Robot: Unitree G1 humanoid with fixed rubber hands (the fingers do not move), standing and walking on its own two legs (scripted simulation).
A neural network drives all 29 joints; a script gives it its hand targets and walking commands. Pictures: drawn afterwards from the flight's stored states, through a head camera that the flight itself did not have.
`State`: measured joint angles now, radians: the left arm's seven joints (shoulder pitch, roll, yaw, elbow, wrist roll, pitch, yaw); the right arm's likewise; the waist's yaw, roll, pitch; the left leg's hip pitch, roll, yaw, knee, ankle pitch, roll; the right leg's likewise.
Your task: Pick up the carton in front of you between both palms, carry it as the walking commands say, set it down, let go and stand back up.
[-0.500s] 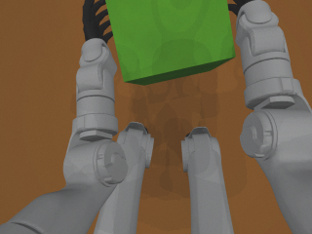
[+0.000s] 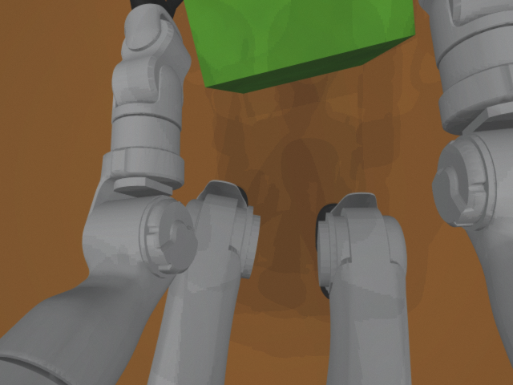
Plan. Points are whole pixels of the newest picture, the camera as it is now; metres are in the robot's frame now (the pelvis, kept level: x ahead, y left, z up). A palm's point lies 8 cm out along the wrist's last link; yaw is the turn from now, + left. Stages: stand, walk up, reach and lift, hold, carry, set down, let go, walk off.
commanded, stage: set down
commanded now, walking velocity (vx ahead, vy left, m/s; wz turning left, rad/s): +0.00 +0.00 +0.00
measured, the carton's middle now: out of the picture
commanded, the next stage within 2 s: none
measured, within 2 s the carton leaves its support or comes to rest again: rests again in 0.16 s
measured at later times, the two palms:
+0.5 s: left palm (154, 16) +0.51 +0.15 -0.18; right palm out of the picture +0.57 -0.15 -0.18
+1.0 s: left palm (155, 17) +0.51 +0.16 -0.19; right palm out of the picture +0.57 -0.16 -0.19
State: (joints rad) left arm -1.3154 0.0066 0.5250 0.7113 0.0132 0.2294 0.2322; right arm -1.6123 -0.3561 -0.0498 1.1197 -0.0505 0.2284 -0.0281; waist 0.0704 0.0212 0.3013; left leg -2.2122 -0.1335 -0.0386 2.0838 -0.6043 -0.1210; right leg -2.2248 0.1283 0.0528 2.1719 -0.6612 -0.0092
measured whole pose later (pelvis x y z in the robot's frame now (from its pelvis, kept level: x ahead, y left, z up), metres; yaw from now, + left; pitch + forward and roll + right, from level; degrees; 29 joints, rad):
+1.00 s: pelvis -0.02 +0.00 -0.03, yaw +1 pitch +33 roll +7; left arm -1.46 0.10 0.64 0.97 0.15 0.18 0.04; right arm -1.67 -0.39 -0.18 1.20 -0.19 0.19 0.11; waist 0.07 0.05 0.46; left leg -2.16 -0.12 -0.01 2.17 -0.60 -0.13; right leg -2.19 0.08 0.04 2.28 -0.65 -0.04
